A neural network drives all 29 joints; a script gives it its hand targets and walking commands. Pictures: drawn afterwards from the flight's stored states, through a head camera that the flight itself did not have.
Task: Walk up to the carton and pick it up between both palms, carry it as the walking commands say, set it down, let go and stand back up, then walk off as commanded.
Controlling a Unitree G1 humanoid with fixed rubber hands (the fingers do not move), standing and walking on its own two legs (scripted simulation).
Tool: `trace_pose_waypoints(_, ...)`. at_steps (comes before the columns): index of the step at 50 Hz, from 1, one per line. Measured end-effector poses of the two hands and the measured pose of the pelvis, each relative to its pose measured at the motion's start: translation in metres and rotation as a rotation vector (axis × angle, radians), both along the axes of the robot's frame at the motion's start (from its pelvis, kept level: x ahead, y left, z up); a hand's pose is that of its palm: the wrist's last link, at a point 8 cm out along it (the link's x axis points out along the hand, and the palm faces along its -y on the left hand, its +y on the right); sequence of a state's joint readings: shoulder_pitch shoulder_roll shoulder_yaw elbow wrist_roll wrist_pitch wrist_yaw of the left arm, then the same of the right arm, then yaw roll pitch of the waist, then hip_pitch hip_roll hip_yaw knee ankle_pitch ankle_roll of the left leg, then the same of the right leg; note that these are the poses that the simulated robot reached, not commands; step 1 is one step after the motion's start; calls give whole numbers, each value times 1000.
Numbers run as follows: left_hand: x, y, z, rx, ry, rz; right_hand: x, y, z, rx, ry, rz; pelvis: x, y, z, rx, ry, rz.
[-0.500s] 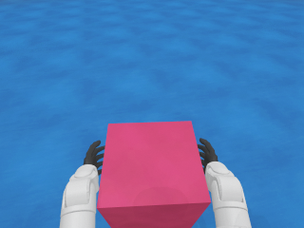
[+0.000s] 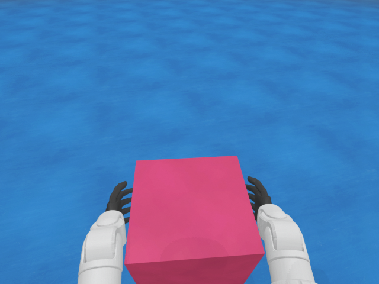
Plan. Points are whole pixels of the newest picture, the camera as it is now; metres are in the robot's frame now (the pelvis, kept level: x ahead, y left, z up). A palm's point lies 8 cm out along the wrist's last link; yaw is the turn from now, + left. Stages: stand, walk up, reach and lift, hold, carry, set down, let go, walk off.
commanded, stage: set down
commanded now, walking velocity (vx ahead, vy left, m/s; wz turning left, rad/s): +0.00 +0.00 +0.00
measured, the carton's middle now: (189, 233) +0.26 +0.02 -0.04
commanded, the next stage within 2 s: none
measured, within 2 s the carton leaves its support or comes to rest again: neither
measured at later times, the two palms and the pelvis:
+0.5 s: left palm (123, 227) +0.26 +0.17 -0.02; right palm (257, 213) +0.31 -0.14 -0.02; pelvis -0.02 -0.03 -0.02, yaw +1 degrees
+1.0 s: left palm (125, 236) +0.28 +0.19 -0.11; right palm (241, 224) +0.33 -0.12 -0.12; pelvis -0.04 -0.03 -0.06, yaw +2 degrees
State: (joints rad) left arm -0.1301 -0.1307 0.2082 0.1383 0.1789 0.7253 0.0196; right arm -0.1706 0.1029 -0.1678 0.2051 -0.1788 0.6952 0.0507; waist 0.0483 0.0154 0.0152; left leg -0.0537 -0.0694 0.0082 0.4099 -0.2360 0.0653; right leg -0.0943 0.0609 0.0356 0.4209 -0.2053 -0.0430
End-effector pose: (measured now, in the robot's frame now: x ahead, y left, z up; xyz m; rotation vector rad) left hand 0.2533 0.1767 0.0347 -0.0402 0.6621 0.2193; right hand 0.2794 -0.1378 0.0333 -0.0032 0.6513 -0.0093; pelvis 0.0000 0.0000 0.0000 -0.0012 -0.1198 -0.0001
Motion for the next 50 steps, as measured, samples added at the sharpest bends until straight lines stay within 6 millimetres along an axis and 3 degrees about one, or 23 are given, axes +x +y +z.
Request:
trace_pose_waypoints(10, -8, 5, -17, -22, 33, 51, 6, 6, -18, 15, 39, 29, -7, -10, -3, 1, 8, 20)
trace_pose_waypoints(23, 5, -6, -50, -34, 52, 49, 23, -5, -50, 7, 61, 47, -17, -27, -13, 17, 85, 18)
trace_pose_waypoints(36, 10, 5, -95, -4, 54, 36, 33, 7, -97, -28, 57, 70, -24, -38, -29, 19, 249, 24)
trace_pose_waypoints(50, 29, 14, -147, -13, 28, 37, 47, 16, -151, -20, 35, 43, -41, -28, -63, 13, 439, 24)
